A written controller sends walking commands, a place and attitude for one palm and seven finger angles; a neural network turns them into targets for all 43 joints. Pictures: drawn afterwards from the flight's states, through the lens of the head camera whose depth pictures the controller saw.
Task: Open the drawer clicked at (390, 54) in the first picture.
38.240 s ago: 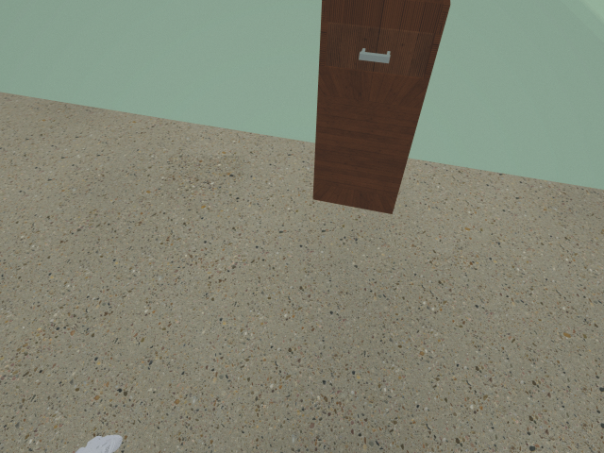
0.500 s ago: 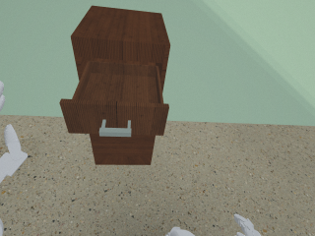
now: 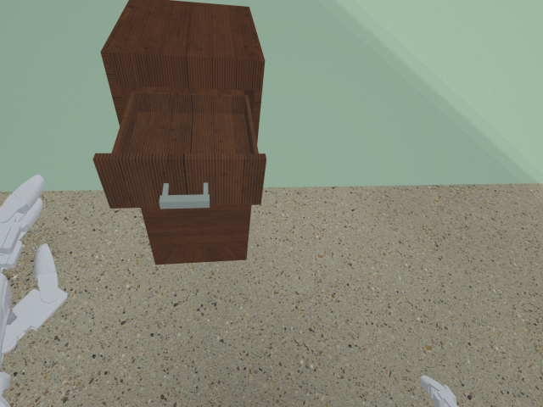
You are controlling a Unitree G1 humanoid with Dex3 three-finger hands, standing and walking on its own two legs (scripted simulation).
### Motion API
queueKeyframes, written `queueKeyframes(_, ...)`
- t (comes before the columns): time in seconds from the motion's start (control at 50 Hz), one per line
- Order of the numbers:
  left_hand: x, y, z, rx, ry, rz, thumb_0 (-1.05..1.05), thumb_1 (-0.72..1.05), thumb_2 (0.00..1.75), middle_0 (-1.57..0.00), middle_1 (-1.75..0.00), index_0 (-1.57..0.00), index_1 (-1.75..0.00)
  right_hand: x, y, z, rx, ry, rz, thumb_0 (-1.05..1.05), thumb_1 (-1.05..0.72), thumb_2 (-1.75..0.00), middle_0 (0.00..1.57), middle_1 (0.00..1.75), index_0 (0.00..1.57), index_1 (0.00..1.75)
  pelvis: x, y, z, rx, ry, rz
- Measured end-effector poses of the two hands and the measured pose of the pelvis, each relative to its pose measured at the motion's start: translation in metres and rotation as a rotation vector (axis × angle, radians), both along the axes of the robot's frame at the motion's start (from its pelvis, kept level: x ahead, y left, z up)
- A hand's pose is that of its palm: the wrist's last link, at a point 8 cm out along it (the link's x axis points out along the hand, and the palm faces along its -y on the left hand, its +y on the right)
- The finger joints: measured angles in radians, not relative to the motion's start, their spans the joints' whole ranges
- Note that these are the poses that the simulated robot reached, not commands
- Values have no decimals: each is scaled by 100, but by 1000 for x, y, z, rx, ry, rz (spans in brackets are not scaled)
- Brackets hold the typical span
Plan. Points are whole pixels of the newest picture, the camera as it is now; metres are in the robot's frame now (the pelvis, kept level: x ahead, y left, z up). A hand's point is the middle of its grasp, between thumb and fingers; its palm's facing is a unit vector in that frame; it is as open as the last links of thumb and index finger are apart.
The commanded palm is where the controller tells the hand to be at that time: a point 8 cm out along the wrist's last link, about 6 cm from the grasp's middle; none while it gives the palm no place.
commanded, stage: stop stepping back and stand still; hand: left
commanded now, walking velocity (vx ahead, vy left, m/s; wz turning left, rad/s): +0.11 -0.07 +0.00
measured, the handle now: (185, 194) +0.53 +0.19 -0.03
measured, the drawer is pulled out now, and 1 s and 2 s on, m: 0.29 0.29 0.29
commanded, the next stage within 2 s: let the arm hang, fingers relaxed in 0.22 s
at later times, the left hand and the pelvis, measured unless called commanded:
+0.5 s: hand (126, 389) +0.18 +0.22 -0.09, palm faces +0.07 -0.94 -0.32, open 7.4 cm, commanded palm none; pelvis -0.01 +0.00 -0.01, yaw +1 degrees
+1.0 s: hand out of the picture -0.03 +0.19 -0.16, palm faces +0.02 -0.97 -0.25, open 7.3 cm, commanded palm none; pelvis -0.01 +0.00 +0.01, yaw +2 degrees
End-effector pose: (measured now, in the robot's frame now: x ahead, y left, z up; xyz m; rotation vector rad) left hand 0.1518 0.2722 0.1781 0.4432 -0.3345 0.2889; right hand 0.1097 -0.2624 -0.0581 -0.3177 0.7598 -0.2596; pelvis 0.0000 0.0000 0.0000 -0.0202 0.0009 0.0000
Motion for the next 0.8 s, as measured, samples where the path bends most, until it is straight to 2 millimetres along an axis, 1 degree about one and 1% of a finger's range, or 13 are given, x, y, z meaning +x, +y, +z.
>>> queueKeyframes(0.08, -3, 1, 4, 59, 33, -6, 1, 89, 90, -21, -30, -21, -30, 3, 8, 2, 27, -40, 7, 2, -91, -90, 20, 30, 20, 30, -5, -1, 1, 11, -6, -7)
queueKeyframes(0.18, -7, -3, 14, 95, 15, -1, 1, 89, 90, -21, -30, -21, -30, 13, 24, -7, 95, -56, 51, 2, -91, -90, 20, 30, 20, 30, -9, -6, 0, -1, -13, -7)
queueKeyframes(0.32, -3, -3, 3, 17, 38, 22, 1, 89, 90, -21, -30, -21, -30, 23, 34, -15, 126, -24, 61, 1, -90, -90, 20, 30, 20, 30, -3, -3, -2, -12, -9, -15)
queueKeyframes(0.34, 2, -1, -7, 25, 64, 20, 1, 89, 90, -21, -30, -21, -30, 24, 33, -17, 129, -19, 76, 1, -90, -90, 20, 30, 20, 30, -2, -1, -3, -9, -1, -7)
queueKeyframes(0.36, 11, 3, -26, 15, 135, 21, 1, 89, 90, -21, -30, -21, -30, 25, 33, -23, 135, -1, 90, 1, -90, -90, 20, 30, 20, 30, -2, 1, -5, -4, 8, 0)
queueKeyframes(0.4, 27, 11, -85, -66, 366, 55, 0, 89, 90, -20, -30, -21, -30, 23, 31, -38, 144, 61, 99, 1, -90, -90, 20, 30, 20, 30, -2, 5, -8, 10, 16, 15)
queueKeyframes(0.44, 31, 11, -153, -167, 638, 99, 0, 90, 90, -20, -30, -20, -30, 16, 29, -51, 150, 122, 97, 1, -90, -90, 20, 30, 20, 30, -4, 4, -11, 28, 13, 29)
queueKeyframes(0.48, 18, -2, -216, -244, 891, 118, 0, 90, 90, -20, -30, -20, -30, 5, 26, -62, 160, 177, 86, 1, -91, -90, 20, 30, 20, 30, -5, 1, -14, 51, 0, 28)
queueKeyframes(0.52, -12, -23, -264, -305, 1129, 110, 1, 91, 90, -20, -30, -20, -30, -9, 24, -68, 176, 234, 54, 1, -91, -90, 20, 30, 20, 30, -5, -2, -13, 45, -21, 24)
queueKeyframes(0.58, -69, -57, -307, -388, 1417, 75, 1, 91, 90, -20, -30, -20, -30, -37, 22, -70, 186, 343, 0, 1, -91, -90, 20, 30, 20, 30, -3, -5, -6, 32, -30, 22)
queueKeyframes(0.6, -85, -61, -313, -429, 1460, 109, 0, 93, 90, -20, -30, -20, -30, -48, 22, -70, 184, 386, -12, 1, -91, -90, 20, 30, 20, 30, -2, -6, -4, 28, -30, 24)
queueKeyframes(0.7, -140, -44, -318, -459, 1608, 232, -2, 100, 90, -21, -30, -21, -30, -98, 23, -70, 179, 596, -39, 1, -91, -90, 20, 30, 20, 30, -1, -10, 5, 14, -24, 32)
queueKeyframes(0.8, -178, -31, -312, -446, 1719, 314, -1, 96, 90, -20, -30, -20, -30, -126, 26, -72, 193, 692, -72, 1, -91, -90, 20, 30, 20, 30, -1, -8, 9, 13, -30, 32)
